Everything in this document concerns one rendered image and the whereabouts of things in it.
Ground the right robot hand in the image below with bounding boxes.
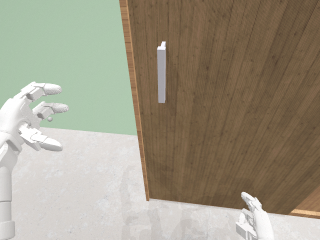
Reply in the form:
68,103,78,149
236,192,276,240

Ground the left robot hand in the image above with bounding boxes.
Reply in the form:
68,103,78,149
0,81,69,152

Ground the handle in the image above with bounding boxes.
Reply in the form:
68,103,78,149
157,41,166,103

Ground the robot left forearm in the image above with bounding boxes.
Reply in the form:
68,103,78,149
0,131,22,240

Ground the wardrobe door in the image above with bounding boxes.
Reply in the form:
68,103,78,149
127,0,320,215
295,186,320,212

